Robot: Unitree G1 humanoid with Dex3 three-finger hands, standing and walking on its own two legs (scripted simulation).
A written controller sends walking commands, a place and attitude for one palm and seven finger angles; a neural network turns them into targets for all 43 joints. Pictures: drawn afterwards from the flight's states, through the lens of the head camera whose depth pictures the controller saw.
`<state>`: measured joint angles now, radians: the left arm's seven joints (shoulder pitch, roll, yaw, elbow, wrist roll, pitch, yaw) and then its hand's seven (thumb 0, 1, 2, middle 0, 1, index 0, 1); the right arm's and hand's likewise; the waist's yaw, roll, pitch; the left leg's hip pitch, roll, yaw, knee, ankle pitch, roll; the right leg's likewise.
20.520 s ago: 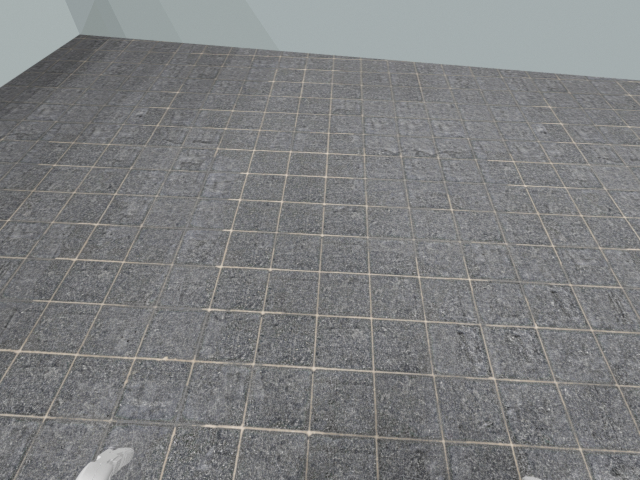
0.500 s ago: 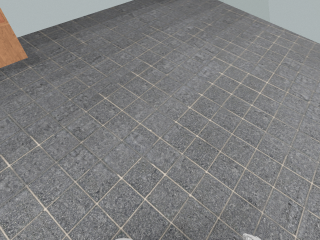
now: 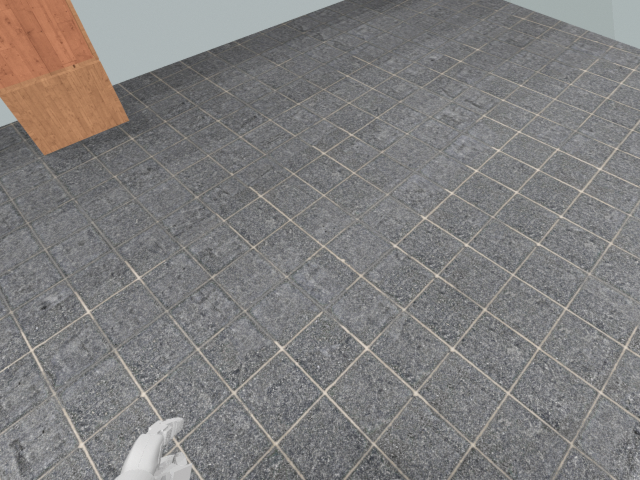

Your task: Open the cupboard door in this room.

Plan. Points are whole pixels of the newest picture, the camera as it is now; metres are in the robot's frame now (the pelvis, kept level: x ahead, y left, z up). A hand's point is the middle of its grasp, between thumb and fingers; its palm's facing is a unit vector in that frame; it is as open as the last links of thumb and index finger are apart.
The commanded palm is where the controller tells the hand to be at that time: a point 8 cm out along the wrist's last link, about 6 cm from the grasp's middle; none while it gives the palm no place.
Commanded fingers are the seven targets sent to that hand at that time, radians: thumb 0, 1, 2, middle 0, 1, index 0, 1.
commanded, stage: turn or walk to find it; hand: left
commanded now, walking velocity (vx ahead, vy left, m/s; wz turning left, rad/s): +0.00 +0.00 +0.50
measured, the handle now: out of the picture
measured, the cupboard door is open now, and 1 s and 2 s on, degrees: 0 0 0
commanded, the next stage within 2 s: none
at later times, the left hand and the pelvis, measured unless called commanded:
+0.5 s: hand out of the picture -0.07 +0.18 -0.16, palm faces +0.34 -0.90 -0.27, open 7.4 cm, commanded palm none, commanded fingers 0.00 0.90 0.90 -0.20 -0.30 -0.20 -0.30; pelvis -0.04 -0.02 +0.00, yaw +18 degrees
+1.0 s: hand out of the picture +0.05 +0.26 -0.15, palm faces +0.45 -0.86 -0.23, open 7.4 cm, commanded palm none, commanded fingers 0.00 0.90 0.90 -0.20 -0.30 -0.20 -0.30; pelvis +0.04 +0.03 +0.00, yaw +30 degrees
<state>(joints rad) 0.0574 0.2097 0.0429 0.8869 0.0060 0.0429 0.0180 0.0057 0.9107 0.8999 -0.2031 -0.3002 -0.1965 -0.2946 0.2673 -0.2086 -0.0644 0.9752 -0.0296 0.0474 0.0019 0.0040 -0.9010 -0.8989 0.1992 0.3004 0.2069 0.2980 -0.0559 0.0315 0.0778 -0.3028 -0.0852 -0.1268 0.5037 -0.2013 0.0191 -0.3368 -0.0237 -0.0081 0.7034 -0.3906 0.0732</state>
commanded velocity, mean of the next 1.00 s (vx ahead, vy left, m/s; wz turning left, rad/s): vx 0.19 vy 0.00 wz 0.47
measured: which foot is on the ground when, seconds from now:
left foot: down 0.00-0.04, up 0.06-0.56, down 0.58-1.00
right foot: up 0.00-0.02, down 0.04-0.58, up 0.60-1.00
